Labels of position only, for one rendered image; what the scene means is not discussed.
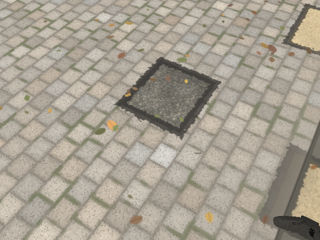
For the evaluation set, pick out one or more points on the right robot hand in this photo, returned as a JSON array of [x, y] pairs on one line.
[[303, 225]]

